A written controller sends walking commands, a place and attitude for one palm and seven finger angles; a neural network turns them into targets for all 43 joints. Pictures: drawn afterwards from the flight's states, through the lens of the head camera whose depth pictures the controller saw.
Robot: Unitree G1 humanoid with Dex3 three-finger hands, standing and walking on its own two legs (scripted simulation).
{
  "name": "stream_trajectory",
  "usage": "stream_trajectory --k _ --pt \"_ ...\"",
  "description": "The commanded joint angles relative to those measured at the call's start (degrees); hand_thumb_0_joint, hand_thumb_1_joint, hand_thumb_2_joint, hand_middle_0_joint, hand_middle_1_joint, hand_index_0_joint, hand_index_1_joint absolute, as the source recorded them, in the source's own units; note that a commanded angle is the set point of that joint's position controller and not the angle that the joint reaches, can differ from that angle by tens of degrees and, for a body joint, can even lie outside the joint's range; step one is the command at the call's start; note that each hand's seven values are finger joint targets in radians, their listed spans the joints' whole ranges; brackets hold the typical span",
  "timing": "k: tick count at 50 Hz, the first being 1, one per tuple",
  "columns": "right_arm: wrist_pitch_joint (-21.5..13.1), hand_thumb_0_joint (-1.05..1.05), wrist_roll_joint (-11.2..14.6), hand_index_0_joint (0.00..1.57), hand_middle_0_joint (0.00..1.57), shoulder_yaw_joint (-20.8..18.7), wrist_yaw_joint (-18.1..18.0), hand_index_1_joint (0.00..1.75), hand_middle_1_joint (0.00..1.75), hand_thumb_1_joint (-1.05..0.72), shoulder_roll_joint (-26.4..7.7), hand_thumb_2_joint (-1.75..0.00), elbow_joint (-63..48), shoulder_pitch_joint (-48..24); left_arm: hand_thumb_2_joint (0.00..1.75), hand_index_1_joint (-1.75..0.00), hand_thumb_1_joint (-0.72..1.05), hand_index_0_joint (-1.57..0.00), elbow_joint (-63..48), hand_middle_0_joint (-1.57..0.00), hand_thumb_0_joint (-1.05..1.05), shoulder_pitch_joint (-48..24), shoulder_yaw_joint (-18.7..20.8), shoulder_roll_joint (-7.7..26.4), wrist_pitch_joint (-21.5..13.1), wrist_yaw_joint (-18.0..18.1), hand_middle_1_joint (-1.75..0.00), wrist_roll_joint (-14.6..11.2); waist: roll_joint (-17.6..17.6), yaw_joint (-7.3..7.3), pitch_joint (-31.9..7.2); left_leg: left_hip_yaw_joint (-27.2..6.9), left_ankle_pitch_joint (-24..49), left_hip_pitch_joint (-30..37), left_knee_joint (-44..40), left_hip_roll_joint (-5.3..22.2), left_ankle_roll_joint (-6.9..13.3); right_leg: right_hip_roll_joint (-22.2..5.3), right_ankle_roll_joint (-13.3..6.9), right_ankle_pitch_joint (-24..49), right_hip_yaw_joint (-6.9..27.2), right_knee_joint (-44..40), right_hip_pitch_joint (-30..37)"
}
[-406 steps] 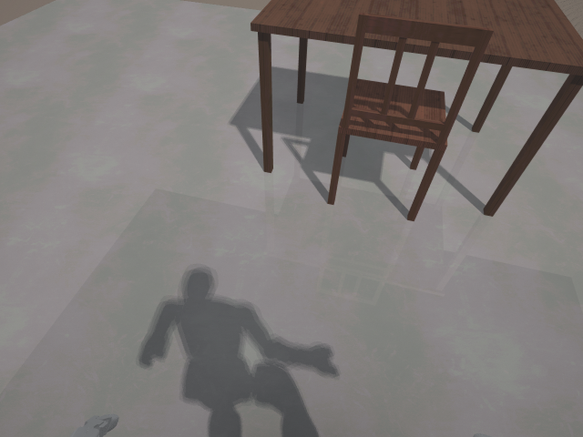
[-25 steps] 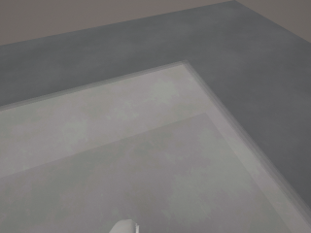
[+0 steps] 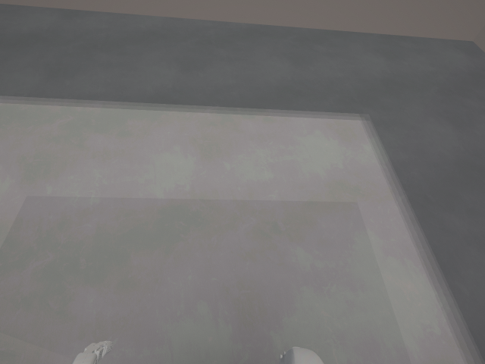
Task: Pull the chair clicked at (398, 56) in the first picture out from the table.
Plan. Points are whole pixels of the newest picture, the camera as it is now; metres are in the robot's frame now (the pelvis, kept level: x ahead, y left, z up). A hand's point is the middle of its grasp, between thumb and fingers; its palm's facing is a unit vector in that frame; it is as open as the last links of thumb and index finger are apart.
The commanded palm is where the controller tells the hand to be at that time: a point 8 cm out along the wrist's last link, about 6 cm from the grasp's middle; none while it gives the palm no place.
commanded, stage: turn to face it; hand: left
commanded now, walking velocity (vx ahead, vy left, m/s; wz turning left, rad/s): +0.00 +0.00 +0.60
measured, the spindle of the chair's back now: out of the picture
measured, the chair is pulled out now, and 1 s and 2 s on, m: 0.00 0.00 0.00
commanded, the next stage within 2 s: none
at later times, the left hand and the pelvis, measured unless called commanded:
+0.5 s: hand out of the picture +0.04 +0.16 -0.14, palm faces +0.30 -0.91 -0.29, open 7.4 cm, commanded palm none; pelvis -0.01 -0.06 +0.00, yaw +20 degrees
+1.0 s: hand out of the picture -0.12 +0.22 -0.18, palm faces +0.63 -0.74 -0.24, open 7.4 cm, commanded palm none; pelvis -0.04 +0.00 +0.00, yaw +37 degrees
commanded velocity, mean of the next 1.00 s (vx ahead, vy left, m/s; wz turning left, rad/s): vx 0.00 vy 0.00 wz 0.60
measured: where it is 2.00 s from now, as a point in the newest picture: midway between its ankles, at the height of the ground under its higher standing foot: outside the picture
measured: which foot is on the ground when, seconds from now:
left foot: down 0.00-0.30, up 0.32-0.76, down 0.78-1.00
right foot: up 0.00-0.28, down 0.30-0.78, up 0.80-1.00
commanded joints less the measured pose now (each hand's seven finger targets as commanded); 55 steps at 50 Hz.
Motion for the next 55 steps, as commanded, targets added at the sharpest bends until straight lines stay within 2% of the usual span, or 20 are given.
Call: stream_trajectory --k 1,8,12,13,14,15,16,19,21,27,33,35,37,38,39,40,43,45,48,55 --pt "-1.0 0.00 -0.1 0.20 0.20 -4.2 -0.7 0.30 0.30 -0.90 -12.6 -0.90 -2.8 4.8 0.90 -0.30 0.90 -0.20 -5.8 -0.20 0.00 -3.8 0.7 4.0 -1.5 0.6 -0.30 -0.2 9.6 -2.39 -4.9 -18.0 24.5 7.3 -7.1 15.1 5.6 0.5 -0.1 -1.3 1.3 -3.9 -3.8" --pt "-0.4 0.00 -0.5 0.20 0.20 -4.7 -0.9 0.30 0.30 -0.90 -13.0 -0.90 -2.5 6.0 0.90 -0.30 0.90 -0.20 -7.9 -0.20 0.00 -5.5 0.0 2.6 -2.2 1.0 -0.30 -1.0 10.2 -2.62 -7.8 -24.2 31.4 6.5 -3.1 13.9 6.5 4.4 -1.8 -5.0 1.6 -18.0 4.5" --pt "0.0 0.00 0.0 0.20 0.20 -4.9 -0.6 0.30 0.30 -0.90 -12.4 -0.90 -3.0 3.6 0.90 -0.30 0.90 -0.20 -6.9 -0.20 0.00 0.0 0.2 3.3 -2.8 1.4 -0.30 -1.4 10.4 0.10 -9.1 -24.7 26.2 -1.3 -0.2 10.4 3.4 5.6 -3.0 4.1 0.9 -34.1 18.4" --pt "0.0 0.00 0.4 0.20 0.20 -4.8 -0.4 0.30 0.30 -0.90 -11.2 -0.90 -3.2 3.5 0.90 -0.30 0.90 -0.20 -6.4 -0.20 0.00 2.2 0.5 4.5 -3.4 1.5 -0.30 -1.3 7.0 1.24 -9.9 -22.5 18.6 -6.1 2.6 8.0 0.7 3.3 -3.3 10.0 2.0 -42.4 25.7" --pt "-0.1 0.00 1.1 0.20 0.20 -4.2 0.0 0.30 0.30 -0.90 -7.6 -0.90 -3.3 5.5 0.90 -0.30 0.90 -0.20 -6.3 -0.20 0.00 3.2 1.3 8.9 -4.1 1.9 -0.30 -0.5 -5.6 1.32 -11.3 -15.3 -0.1 -17.6 11.9 3.1 -3.5 -9.3 -6.6 10.8 13.3 -48.3 37.1" --pt "0.0 0.00 0.6 0.20 0.20 -4.1 -0.2 0.30 0.30 -0.90 -6.8 -0.90 -4.6 5.4 0.90 -0.30 0.90 -0.20 -6.6 -0.20 0.00 3.7 1.7 12.1 -3.9 2.1 -0.30 0.0 -14.4 1.68 -9.8 -3.9 -20.5 -24.3 25.5 -3.5 -7.3 -23.2 -13.6 17.6 25.2 -48.6 33.8" --pt "0.5 0.00 -0.1 0.20 0.20 -4.9 -0.1 0.30 0.30 -0.90 -9.5 -0.90 -4.3 4.5 0.90 -0.30 0.90 -0.20 -7.1 -0.20 0.00 3.1 1.2 11.0 -3.5 2.1 -0.30 -0.3 -8.2 1.18 -8.0 -4.9 -20.0 -21.0 35.1 -0.2 -6.8 -23.0 -16.4 16.3 20.7 -48.3 24.6" --pt "1.9 0.00 -0.3 0.20 0.20 -4.9 1.1 0.30 0.30 -0.90 -8.7 -0.90 -0.8 6.7 0.90 -0.30 0.90 -0.20 -8.3 -0.20 0.00 -4.6 -0.1 5.1 -3.6 1.7 -0.30 -0.6 -6.2 -2.92 -2.5 -2.1 -9.4 -19.9 43.5 3.2 -7.8 -12.7 -13.0 14.0 7.2 -48.0 18.3" --pt "2.2 0.00 -0.2 0.20 0.20 -4.5 1.6 0.30 0.30 -0.90 -7.7 -0.90 -0.6 6.5 0.90 -0.30 0.90 -0.20 -7.6 -0.20 0.00 -2.5 -0.5 4.2 -4.1 1.4 -0.30 -0.5 -7.6 -2.40 -2.0 -0.1 -6.0 -20.3 45.0 3.5 -8.6 -10.7 -12.0 17.5 1.4 -47.3 18.9" --pt "2.7 0.00 -0.1 0.20 0.20 -3.9 1.8 0.30 0.30 -0.90 -7.6 -0.90 -1.9 -0.4 0.90 -0.30 0.90 -0.20 -4.9 -0.20 0.00 4.8 0.1 6.0 -3.9 1.4 -0.30 0.1 -8.2 0.92 -0.8 2.3 -7.5 -20.9 38.2 5.4 -9.6 -13.5 -13.4 17.7 -0.7 -47.1 22.1" --pt "1.3 0.00 0.5 0.20 0.20 -2.4 1.8 0.30 0.30 -0.90 -6.0 -0.90 -3.5 -5.2 0.90 -0.30 0.90 -0.20 -2.9 -0.20 0.00 8.8 1.1 9.0 -3.4 1.2 -0.30 0.7 -11.0 3.15 -4.8 7.8 -11.5 -12.9 19.4 4.3 -8.4 -15.3 -14.0 34.5 -5.4 -40.0 26.6" --pt "0.8 0.00 0.6 0.20 0.20 -2.4 1.7 0.30 0.30 -0.90 -6.4 -0.90 -3.6 -3.5 0.90 -0.30 0.90 -0.20 -2.5 -0.20 0.00 8.1 1.5 9.8 -3.1 1.1 -0.30 0.7 -11.3 2.21 -6.3 9.0 -9.3 -8.2 12.0 3.8 -7.5 -15.8 -12.7 35.1 -6.9 -36.5 26.2" --pt "0.1 0.00 0.3 0.20 0.20 -3.1 1.6 0.30 0.30 -0.90 -9.0 -0.90 -2.8 0.9 0.90 -0.30 0.90 -0.20 -2.5 -0.20 0.00 7.9 1.6 9.2 -2.7 0.7 -0.30 -0.1 -6.1 -0.66 -9.4 8.1 3.5 3.5 -1.4 3.7 -6.3 -13.8 -8.4 30.2 -10.6 -26.6 20.9" --pt "-0.6 0.00 0.0 0.20 0.20 -4.5 1.3 0.30 0.30 -0.90 -15.0 -0.90 -2.3 4.8 0.90 -0.30 0.90 -0.20 -3.7 -0.20 0.00 8.2 1.3 6.8 -2.6 0.4 -0.30 -0.5 7.7 -3.14 -13.2 -5.3 18.6 16.0 -4.1 14.3 -1.6 -8.7 -4.4 14.0 -12.8 -14.1 8.0" --pt "-0.7 0.00 0.4 0.20 0.20 -5.8 0.9 0.30 0.30 -0.90 -20.7 -0.90 -1.7 9.3 0.90 -0.30 0.90 -0.20 -6.6 -0.20 0.00 4.0 -0.3 3.1 -2.5 0.2 -0.30 -0.5 20.4 -5.59 -13.8 -20.6 44.3 19.8 -4.1 26.8 5.2 -2.2 -1.2 -19.3 -9.6 -2.6 -4.9" --pt "-0.3 0.00 0.4 0.20 0.20 -5.6 0.5 0.30 0.30 -0.90 -20.3 -0.90 -0.5 11.0 0.90 -0.30 0.90 -0.20 -7.1 -0.20 0.00 1.9 0.0 4.5 -1.8 0.6 -0.30 -0.1 14.1 -5.75 -13.9 -17.8 45.4 17.4 -2.5 28.3 8.7 -2.9 -2.2 -18.8 -3.6 2.5 -5.0" --pt "-0.6 0.00 0.0 0.20 0.20 -4.0 -0.7 0.30 0.30 -0.90 -14.9 -0.90 -2.8 1.6 0.90 -0.30 0.90 -0.20 -4.5 -0.20 0.00 0.4 0.6 4.9 -1.4 0.4 -0.30 -0.1 12.8 -2.52 -5.1 -12.1 33.3 7.1 -5.0 18.8 5.1 -2.9 -1.9 -6.8 -0.5 5.6 -5.3" --pt "-1.0 0.00 0.2 0.20 0.20 -3.4 -0.7 0.30 0.30 -0.90 -13.4 -0.90 -3.7 -1.1 0.90 -0.30 0.90 -0.20 -3.1 -0.20 0.00 3.4 0.8 5.0 -1.4 -0.1 -0.30 0.1 12.1 -0.49 -4.8 -8.8 30.5 5.9 -6.1 15.5 2.9 -2.1 -1.3 -2.0 -1.1 5.8 -3.6" --pt "-1.2 0.00 0.4 0.20 0.20 -3.4 -0.6 0.30 0.30 -0.90 -13.3 -0.90 -3.8 0.3 0.90 -0.30 0.90 -0.20 -2.8 -0.20 0.00 4.0 0.8 5.1 -1.2 0.2 -0.30 0.0 9.7 -0.42 -6.2 -9.7 28.8 6.8 -6.8 14.7 3.2 -1.3 -0.6 0.6 -0.4 4.1 -2.8" --pt "-0.9 0.00 -0.1 0.20 0.20 -4.0 -0.6 0.30 0.30 -0.90 -13.0 -0.90 -3.2 4.3 0.90 -0.30 0.90 -0.20 -5.7 -0.20 0.00 -2.2 0.7 4.7 -1.6 0.6 -0.30 -0.1 9.0 -2.14 -5.7 -19.1 21.9 7.5 -7.6 15.0 5.7 0.2 -0.3 -1.3 1.4 -3.2 -3.6"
